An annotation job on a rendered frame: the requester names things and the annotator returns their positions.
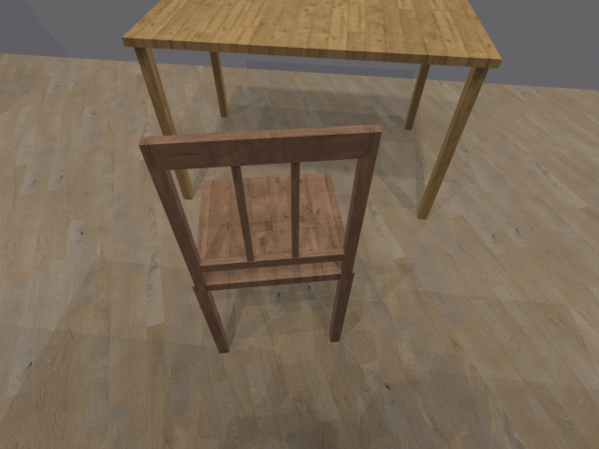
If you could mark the table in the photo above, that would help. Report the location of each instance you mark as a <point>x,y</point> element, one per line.
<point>425,32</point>

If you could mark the chair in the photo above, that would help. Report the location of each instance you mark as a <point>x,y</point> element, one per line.
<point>268,230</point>

